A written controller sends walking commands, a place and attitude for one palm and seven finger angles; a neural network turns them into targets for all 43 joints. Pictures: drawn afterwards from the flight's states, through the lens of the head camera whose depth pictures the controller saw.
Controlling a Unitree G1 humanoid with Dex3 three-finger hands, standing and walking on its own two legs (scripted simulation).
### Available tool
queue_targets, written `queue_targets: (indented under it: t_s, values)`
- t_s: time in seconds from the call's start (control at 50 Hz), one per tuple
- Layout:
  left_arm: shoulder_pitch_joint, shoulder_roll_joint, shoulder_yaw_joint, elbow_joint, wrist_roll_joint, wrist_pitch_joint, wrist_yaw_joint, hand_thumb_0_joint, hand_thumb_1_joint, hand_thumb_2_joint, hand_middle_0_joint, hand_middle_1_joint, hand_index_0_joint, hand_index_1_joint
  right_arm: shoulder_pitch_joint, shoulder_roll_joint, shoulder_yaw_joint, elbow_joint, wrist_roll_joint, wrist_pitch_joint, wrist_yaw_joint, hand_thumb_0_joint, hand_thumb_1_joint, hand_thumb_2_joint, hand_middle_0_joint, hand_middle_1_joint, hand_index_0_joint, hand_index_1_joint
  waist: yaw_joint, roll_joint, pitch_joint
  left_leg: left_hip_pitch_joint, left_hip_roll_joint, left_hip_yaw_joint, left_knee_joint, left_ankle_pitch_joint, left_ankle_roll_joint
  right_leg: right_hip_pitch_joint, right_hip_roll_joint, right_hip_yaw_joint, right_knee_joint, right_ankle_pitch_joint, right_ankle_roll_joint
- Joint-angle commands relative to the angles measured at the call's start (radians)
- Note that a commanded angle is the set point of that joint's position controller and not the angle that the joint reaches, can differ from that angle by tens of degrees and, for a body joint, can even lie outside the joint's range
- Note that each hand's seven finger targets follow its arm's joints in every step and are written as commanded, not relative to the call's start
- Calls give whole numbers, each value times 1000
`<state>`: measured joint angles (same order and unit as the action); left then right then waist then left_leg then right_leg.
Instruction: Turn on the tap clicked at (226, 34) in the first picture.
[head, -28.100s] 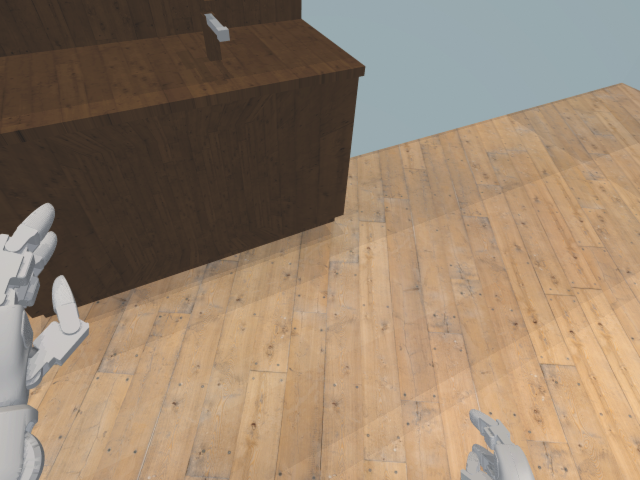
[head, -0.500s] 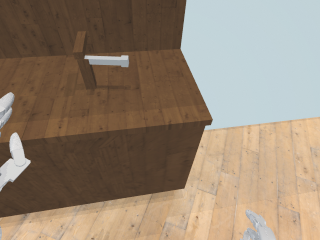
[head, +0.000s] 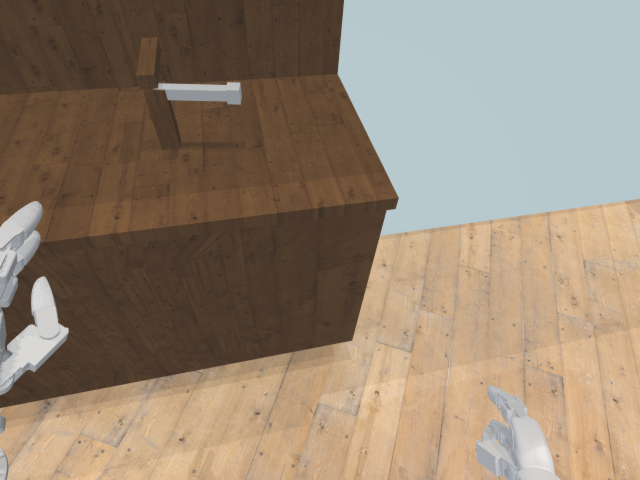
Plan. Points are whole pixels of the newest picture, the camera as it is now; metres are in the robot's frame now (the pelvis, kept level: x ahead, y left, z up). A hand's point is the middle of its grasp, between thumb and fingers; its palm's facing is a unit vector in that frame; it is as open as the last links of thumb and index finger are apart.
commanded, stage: stop stepping back and stand still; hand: left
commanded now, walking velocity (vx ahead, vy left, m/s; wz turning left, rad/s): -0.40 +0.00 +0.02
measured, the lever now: (233, 93) +0.72 +0.21 +0.09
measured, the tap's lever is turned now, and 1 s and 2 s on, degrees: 80 80 80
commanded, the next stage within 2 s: stand and check the lever's angle in 0.78 s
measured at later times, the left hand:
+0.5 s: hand out of the picture +0.09 +0.22 +0.15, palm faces +0.41 -0.83 -0.37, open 7.4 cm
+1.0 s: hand out of the picture +0.09 +0.24 +0.16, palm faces +0.42 -0.82 -0.39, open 7.4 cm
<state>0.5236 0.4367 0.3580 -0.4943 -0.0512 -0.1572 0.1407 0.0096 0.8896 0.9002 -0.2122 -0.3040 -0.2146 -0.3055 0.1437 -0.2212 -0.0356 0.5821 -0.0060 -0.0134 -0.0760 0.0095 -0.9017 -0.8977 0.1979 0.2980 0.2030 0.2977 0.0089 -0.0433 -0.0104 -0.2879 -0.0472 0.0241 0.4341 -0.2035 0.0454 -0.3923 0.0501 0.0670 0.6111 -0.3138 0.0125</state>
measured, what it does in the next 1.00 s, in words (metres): walks backwards: right foot, then left foot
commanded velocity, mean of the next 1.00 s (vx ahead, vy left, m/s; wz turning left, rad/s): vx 0.11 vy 0.02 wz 0.00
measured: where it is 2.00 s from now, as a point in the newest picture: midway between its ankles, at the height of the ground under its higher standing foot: outside the picture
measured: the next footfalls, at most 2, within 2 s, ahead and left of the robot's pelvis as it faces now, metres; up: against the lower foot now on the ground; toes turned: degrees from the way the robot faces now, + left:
right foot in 0.20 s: -0.07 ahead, -0.12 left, +0.00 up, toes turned -1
left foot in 0.48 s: -0.07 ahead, +0.10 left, +0.00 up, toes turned +2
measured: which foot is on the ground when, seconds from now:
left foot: down 0.00-0.20, up 0.22-0.46, down 0.48-1.00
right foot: up 0.00-0.18, down 0.20-1.00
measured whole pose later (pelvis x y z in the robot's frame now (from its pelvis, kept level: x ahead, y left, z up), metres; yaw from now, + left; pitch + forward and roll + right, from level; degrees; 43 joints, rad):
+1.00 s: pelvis -0.11 -0.01 -0.01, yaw +0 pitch -2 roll +0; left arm 0.49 0.37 0.34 -0.46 -0.04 -0.15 0.16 0.01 0.89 0.90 -0.21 -0.30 -0.21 -0.31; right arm 0.20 -0.20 0.01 0.62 0.01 -0.09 -0.06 0.01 -0.90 -0.90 0.20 0.30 0.21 0.30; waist 0.00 0.01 0.01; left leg -0.22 0.00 0.05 0.54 -0.30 0.02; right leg -0.22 0.01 -0.03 0.53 -0.28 -0.01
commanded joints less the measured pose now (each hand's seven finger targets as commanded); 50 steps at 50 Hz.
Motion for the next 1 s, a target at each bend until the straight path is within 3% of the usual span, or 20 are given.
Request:
queue_targets:
  t_s: [0.0, 0.1, 0.16, 0.2, 0.22, 0.26, 0.3, 0.4, 0.46, 0.52, 0.56, 0.64, 0.68, 0.74, 0.76, 0.82, 0.86, 0.88, 0.92, 0.98]
  values:
    - [-137, 111, 55, -282, 8, -47, 33, 0, 900, 900, -200, -300, -200, -300, -51, -121, -34, -121, -20, -101, -4, 0, -900, -900, 200, 300, 200, 300, 5, 210, -180, 123, 338, -188, -105, 702, 65, 50, -29, 23, 189, -66, 6]
    - [-121, 75, 47, -184, 10, 2, 48, 0, 900, 900, -200, -300, -200, -300, -81, -120, -26, -100, -17, -126, -6, 0, -900, -900, 200, 300, 200, 300, 1, 221, -116, -1, 276, -161, -194, 63, 60, 154, -24, -34, 36, -90, 7]
    - [-121, 97, 61, -186, 16, -5, 46, 0, 900, 900, -200, -300, -200, -300, -105, -112, -13, -114, -7, -120, -1, 0, -900, -900, 200, 300, 200, 300, -1, 146, -69, -105, 129, -70, -80, -322, -24, 221, -62, -26, -317, -20, -34]
    - [-152, 132, 72, -199, 14, -13, 38, 0, 900, 900, -200, -300, -200, -300, -103, -92, -10, -108, -14, -105, 6, 0, -900, -900, 200, 300, 200, 300, -9, -105, -34, -36, 32, -27, 290, -179, -69, -27, -315, 329, -515, -236, -156]
    - [-183, 151, 94, -190, 20, -26, 43, 0, 900, 900, -200, -300, -200, -300, -90, -93, -1, -91, -18, -101, 8, 0, -900, -900, 200, 300, 200, 300, -8, -87, -26, -75, 53, -40, 407, -150, -63, -31, -373, 320, -500, -120, -182]
    - [-121, 106, 77, -110, 17, -13, 35, 0, 900, 900, -200, -300, -200, -300, -33, -92, -14, -91, 11, -111, 12, 0, -900, -900, 200, 300, 200, 300, -19, -173, -95, -164, 48, -63, 444, -111, -56, 139, -303, 220, -378, 56, -131]
    - [-120, 102, 86, -64, 13, -20, 36, 0, 900, 900, -200, -300, -200, -300, -42, -93, -13, -92, 13, -100, 10, 0, -900, -900, 200, 300, 200, 300, -24, -69, -84, -140, 60, -40, 361, -110, -50, 148, -294, 164, -351, 50, -127]
    - [-137, 114, 82, -93, 7, -35, 43, 0, 900, 900, -200, -300, -200, -300, -18, -107, -20, -92, 13, -110, -3, 0, -900, -900, 200, 300, 200, 300, -23, -38, -47, 27, 54, 26, 42, -193, -9, 120, -256, 147, -331, -203, -102]
    - [-122, 108, 84, -140, 4, -43, 45, 0, 900, 900, -200, -300, -200, -300, -8, -126, -23, -109, 12, -129, -6, 0, -900, -900, 200, 300, 200, 300, -23, 44, -38, 54, 107, -58, -56, -206, 31, 135, -152, 84, -228, -130, -66]
    - [-135, 100, 89, -180, 9, -50, 55, 0, 900, 900, -200, -300, -200, -300, -18, -129, -9, -97, 6, -136, -14, 0, -900, -900, 200, 300, 200, 300, -26, 274, -12, 57, 247, -263, -180, -240, 71, 46, -42, -104, 29, -65, -13]
    - [-213, 75, 66, -147, 27, -43, 61, 0, 900, 900, -200, -300, -200, -300, -17, -121, -6, -79, 0, -153, -18, 0, -900, -900, 200, 300, 200, 300, -32, 251, 67, -35, 293, -311, -247, -353, 99, 31, -39, -107, 134, -108, -4]
    - [-250, 47, 32, -92, 31, -35, 58, 0, 900, 900, -200, -300, -200, -300, -21, -129, -6, -63, 2, -178, -11, 0, -900, -900, 200, 300, 200, 300, -14, 182, 50, -19, 245, -169, -103, -185, 57, 147, -37, -122, -100, -21, -13]
    - [-241, 62, 34, -89, 33, -35, 50, 0, 900, 900, -200, -300, -200, -300, -31, -125, -7, -66, -2, -173, -5, 0, -900, -900, 200, 300, 200, 300, -18, 115, 29, -97, 176, -91, 19, -174, 25, 243, -86, -15, -201, 36, -55]
    - [-212, 81, 50, -101, 18, -31, 36, 0, 900, 900, -200, -300, -200, -300, -17, -101, -22, -72, 5, -156, 17, 0, -900, -900, 200, 300, 200, 300, -17, -137, -1, -141, 62, 14, 309, -232, -30, 217, -298, 338, -380, -139, -167]
    - [-199, 91, 62, -120, 13, -34, 34, 0, 900, 900, -200, -300, -200, -300, -25, -97, -21, -83, 11, -152, 20, 0, -900, -900, 200, 300, 200, 300, -8, -154, 0, -167, 64, 2, 359, -243, -37, 245, -334, 343, -394, -67, -195]
    - [-160, 119, 115, -172, 6, -54, 39, 0, 900, 900, -200, -300, -200, -300, -29, -78, 3, -95, 10, -144, 22, 0, -900, -900, 200, 300, 200, 300, -19, -22, -58, -71, 93, -20, 165, -169, -34, 283, -302, 175, -255, 272, -170]
    - [-108, 104, 120, -185, 0, -61, 44, 0, 900, 900, -200, -300, -200, -300, -34, -86, 3, -103, 1, -138, 12, 0, -900, -900, 200, 300, 200, 300, -20, 95, -91, 79, 115, -63, -14, 104, -28, 235, -168, 40, -137, 256, -84]
    - [-92, 101, 123, -191, -2, -62, 45, 0, 900, 900, -200, -300, -200, -300, -49, -99, -2, -115, 2, -135, 6, 0, -900, -900, 200, 300, 200, 300, -10, 182, -99, 137, 184, -138, -46, 218, -16, 179, -102, -18, -89, 209, -43]
    - [-88, 91, 106, -185, -6, -53, 43, 0, 900, 900, -200, -300, -200, -300, -55, -99, 0, -127, 18, -130, 5, 0, -900, -900, 200, 300, 200, 300, 6, 165, -81, 96, 234, -182, -78, 159, 11, 171, -51, -59, -112, 50, -4]
    - [-184, 81, 83, -193, 11, -51, 39, 0, 900, 900, -200, -300, -200, -300, -61, -98, 7, -118, 3, -141, -4, 0, -900, -900, 200, 300, 200, 300, -5, 167, -27, 32, 215, -164, -103, 161, 3, 210, -54, -64, -125, 147, -6]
